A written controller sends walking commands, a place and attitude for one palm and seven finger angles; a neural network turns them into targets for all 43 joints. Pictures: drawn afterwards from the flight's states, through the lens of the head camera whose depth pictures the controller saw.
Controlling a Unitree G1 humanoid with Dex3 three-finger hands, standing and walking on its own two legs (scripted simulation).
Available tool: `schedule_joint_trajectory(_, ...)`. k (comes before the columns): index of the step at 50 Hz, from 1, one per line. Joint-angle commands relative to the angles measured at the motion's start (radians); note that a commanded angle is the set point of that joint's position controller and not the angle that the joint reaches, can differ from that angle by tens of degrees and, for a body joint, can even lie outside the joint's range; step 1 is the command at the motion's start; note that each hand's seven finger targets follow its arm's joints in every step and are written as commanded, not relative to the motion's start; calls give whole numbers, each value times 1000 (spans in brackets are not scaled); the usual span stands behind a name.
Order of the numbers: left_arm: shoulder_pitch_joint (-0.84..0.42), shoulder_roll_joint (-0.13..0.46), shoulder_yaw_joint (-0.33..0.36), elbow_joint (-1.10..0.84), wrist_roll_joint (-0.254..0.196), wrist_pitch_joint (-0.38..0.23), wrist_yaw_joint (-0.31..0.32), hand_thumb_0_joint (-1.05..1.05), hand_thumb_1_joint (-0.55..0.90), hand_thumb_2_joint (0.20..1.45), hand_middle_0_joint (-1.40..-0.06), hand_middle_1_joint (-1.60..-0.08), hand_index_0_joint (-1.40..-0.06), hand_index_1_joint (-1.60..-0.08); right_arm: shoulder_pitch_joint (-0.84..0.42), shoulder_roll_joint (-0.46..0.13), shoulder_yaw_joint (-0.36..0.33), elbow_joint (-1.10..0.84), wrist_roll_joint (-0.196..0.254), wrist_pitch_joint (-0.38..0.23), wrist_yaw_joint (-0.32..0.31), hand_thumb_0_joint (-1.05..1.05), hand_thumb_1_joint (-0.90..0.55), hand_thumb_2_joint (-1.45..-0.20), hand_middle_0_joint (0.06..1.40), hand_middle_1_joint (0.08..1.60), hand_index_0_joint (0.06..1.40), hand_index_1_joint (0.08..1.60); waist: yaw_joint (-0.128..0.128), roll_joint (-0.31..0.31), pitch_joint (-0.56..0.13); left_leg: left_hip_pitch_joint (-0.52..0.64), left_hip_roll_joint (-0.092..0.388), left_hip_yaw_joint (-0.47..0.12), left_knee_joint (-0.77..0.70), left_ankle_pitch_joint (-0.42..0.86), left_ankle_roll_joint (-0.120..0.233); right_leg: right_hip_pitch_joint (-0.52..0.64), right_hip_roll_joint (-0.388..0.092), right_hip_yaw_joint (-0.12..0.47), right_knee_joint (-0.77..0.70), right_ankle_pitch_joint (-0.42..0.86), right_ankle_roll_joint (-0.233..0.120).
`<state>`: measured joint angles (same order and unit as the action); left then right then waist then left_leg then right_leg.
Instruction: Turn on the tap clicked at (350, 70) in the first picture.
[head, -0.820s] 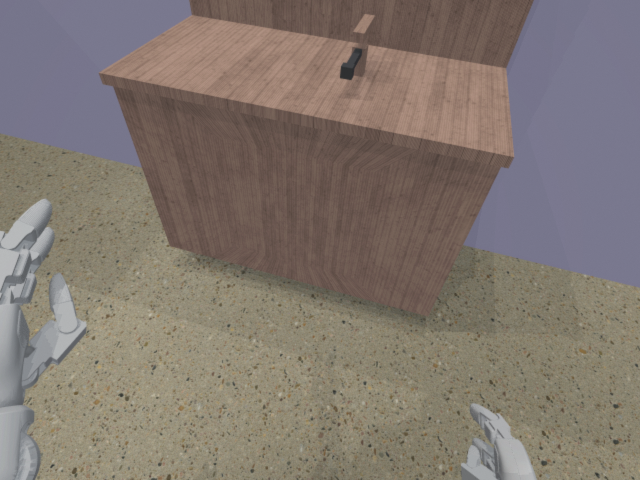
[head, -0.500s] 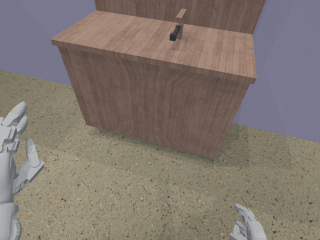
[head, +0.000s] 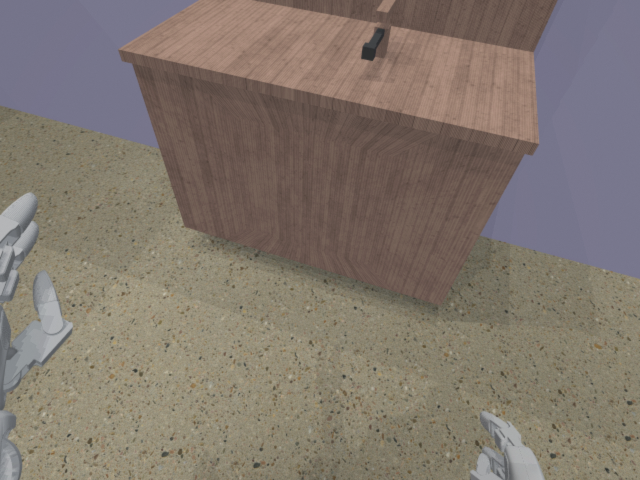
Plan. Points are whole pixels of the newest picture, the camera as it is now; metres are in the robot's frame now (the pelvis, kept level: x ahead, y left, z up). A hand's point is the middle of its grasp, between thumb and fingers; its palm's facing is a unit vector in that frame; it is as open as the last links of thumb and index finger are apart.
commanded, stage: walk to a spot facing it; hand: left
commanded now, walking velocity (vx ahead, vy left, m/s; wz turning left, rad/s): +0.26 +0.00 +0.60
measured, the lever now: (368, 51) +0.98 -0.07 +0.08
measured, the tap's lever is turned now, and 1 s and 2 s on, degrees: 0 0 0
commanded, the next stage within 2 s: turn to face it in 1.00 s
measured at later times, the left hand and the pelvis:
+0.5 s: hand out of the picture +0.15 +0.33 +0.16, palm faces +0.70 -0.65 -0.30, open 7.4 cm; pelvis +0.02 +0.03 -0.02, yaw +18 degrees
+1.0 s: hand out of the picture +0.23 +0.33 +0.16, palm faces +0.73 -0.56 -0.40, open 7.4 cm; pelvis +0.14 +0.02 +0.00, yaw +28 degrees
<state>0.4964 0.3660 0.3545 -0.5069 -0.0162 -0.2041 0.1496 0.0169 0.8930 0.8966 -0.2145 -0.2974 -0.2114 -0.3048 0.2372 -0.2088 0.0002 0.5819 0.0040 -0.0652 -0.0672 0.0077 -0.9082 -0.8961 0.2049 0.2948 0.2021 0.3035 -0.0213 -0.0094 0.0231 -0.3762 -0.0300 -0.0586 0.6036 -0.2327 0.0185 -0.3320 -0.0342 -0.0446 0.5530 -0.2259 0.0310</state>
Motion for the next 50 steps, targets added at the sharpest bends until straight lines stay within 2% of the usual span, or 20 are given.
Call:
schedule_joint_trajectory(1,-49,147,115,-245,-4,-59,24,0,900,900,-200,-300,-200,-300,-96,-119,-42,-152,-3,-58,-15,0,-900,-900,200,300,200,300,16,170,-160,-113,172,-240,-221,-57,75,173,-7,18,116,-92,-1)
schedule_joint_trajectory(5,-87,134,101,-263,8,-59,14,0,900,900,-200,-300,-200,-300,-99,-116,-48,-136,-15,-73,-12,0,-900,-900,200,300,200,300,11,249,-116,-103,219,-395,-280,-252,137,97,34,43,143,-303,-10)
schedule_joint_trajectory(7,-68,129,99,-242,7,-53,9,0,900,900,-200,-300,-200,-300,-95,-110,-50,-132,-12,-69,-4,0,-900,-900,200,300,200,300,23,182,-128,-182,149,-289,-175,-279,92,219,-10,75,-31,-267,-51)
schedule_joint_trajectory(9,-64,179,126,-210,5,-44,17,0,900,900,-200,-300,-200,-300,-87,-78,-52,-138,-3,-59,5,0,-900,-900,200,300,200,300,31,-184,-119,-426,-5,31,259,-307,-10,341,-337,445,-286,-472,-186)
schedule_joint_trajectory(10,-86,160,97,-210,-13,-43,18,0,900,900,-200,-300,-200,-300,-107,-109,-64,-126,-7,-57,4,0,-900,-900,200,300,200,300,38,-241,-89,-419,8,50,541,-268,-35,266,-462,556,-344,-428,-237)
schedule_joint_trajectory(13,-39,158,110,-139,12,-51,18,0,900,900,-200,-300,-200,-300,-106,-71,-19,-101,-34,-39,0,0,-900,-900,200,300,200,300,18,-34,-69,-276,111,50,573,-165,-36,85,-349,180,-255,-218,-169)
schedule_joint_trajectory(14,-74,155,87,-142,14,-45,10,0,900,900,-200,-300,-200,-300,-117,-72,-24,-106,-20,-32,-3,0,-900,-900,200,300,200,300,14,-103,-47,-209,121,82,489,-170,-35,40,-327,97,-255,-238,-140)
schedule_joint_trajectory(18,-159,166,92,-169,0,-48,28,0,900,900,-200,-300,-200,-300,-134,-66,-28,-123,-23,-44,-29,0,-900,-900,200,300,200,300,38,-188,-1,9,100,204,143,-184,-18,-20,-300,-1,-228,-244,-139)
schedule_joint_trajectory(21,-218,155,66,-259,-9,-42,41,0,900,900,-200,-300,-200,-300,-79,-79,-36,-129,-21,-61,-42,0,-900,-900,200,300,200,300,-5,-24,-62,244,29,252,-90,-134,-3,-52,-227,-78,75,-185,-81)
schedule_joint_trajectory(22,-237,144,60,-296,-10,-54,44,0,900,900,-200,-300,-200,-300,-61,-103,-41,-132,-16,-65,-44,0,-900,-900,200,300,200,300,-27,201,-90,339,127,43,-189,-197,64,-166,-147,-130,369,-153,-32)
schedule_joint_trajectory(23,-237,130,52,-341,-9,-78,47,0,900,900,-200,-300,-200,-300,-78,-124,-42,-142,-15,-73,-32,0,-900,-900,200,300,200,300,-18,488,-97,414,386,-413,-297,26,188,-358,-9,-125,657,-421,25)
schedule_joint_trajectory(25,-264,220,114,-303,27,-96,40,0,900,900,-200,-300,-200,-300,-80,-91,-31,-103,-21,-85,-11,0,-900,-900,200,300,200,300,-15,289,-97,342,468,-576,-318,9,268,-426,-93,58,820,-348,0)
schedule_joint_trajectory(27,-215,171,93,-334,17,-79,26,0,900,900,-200,-300,-200,-300,-87,-107,-61,-100,-1,-81,6,0,-900,-900,200,300,200,300,-5,194,-69,271,395,-391,-279,-10,241,-411,-108,68,759,-291,8)
schedule_joint_trajectory(29,-144,155,99,-363,7,-82,24,0,900,900,-200,-300,-200,-300,-83,-97,-60,-95,6,-93,7,0,-900,-900,200,300,200,300,15,235,-100,237,306,-190,-283,-49,185,-333,-88,1,655,-179,16)
schedule_joint_trajectory(32,-35,123,101,-308,-10,-74,16,0,900,900,-200,-300,-200,-300,-75,-87,-48,-95,4,-97,15,0,-900,-900,200,300,200,300,14,246,-112,191,270,-106,-316,-2,158,-230,-56,-58,483,-122,22)
schedule_joint_trajectory(41,-156,117,61,-84,-3,-29,6,0,900,900,-200,-300,-200,-300,-96,-93,-29,-74,-8,-66,-18,0,-900,-900,200,300,200,300,32,148,-76,95,243,-46,-153,-8,116,125,24,-147,-65,-89,16)
schedule_joint_trajectory(42,-180,128,55,-90,3,-21,6,0,900,900,-200,-300,-200,-300,-105,-83,-24,-76,-2,-60,-17,0,-900,-900,200,300,200,300,34,63,-110,39,206,-10,-4,-7,97,240,-27,-83,-145,-73,-6)
schedule_joint_trajectory(44,-204,209,98,-108,15,-3,17,0,900,900,-200,-300,-200,-300,-131,-66,-23,-103,-1,-55,-11,0,-900,-900,200,300,200,300,50,-327,-149,-342,-4,104,557,-347,10,454,-435,508,-276,-30,-180)
schedule_joint_trajectory(45,-222,206,99,-149,2,-13,23,0,900,900,-200,-300,-200,-300,-163,-85,-23,-104,-12,-58,-10,0,-900,-900,200,300,200,300,51,-228,-109,-394,33,25,699,-322,-14,417,-500,490,-286,32,-208)
schedule_joint_trajectory(50,-71,234,159,-257,10,-74,23,0,900,900,-200,-300,-200,-300,-178,-80,-32,-103,-13,-13,-1,0,-900,-900,200,300,200,300,26,-47,-35,-312,133,50,699,-130,-67,212,-359,71,-240,235,-158)
